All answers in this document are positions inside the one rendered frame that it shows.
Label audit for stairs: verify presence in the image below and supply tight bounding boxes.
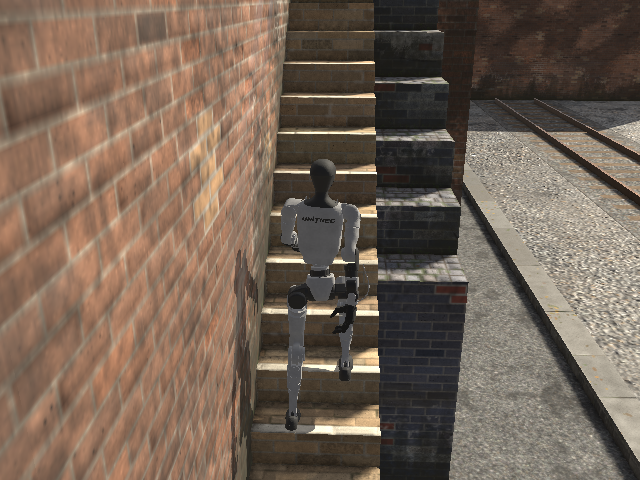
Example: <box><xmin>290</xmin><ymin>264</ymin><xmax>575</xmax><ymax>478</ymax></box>
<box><xmin>249</xmin><ymin>0</ymin><xmax>381</xmax><ymax>480</ymax></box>

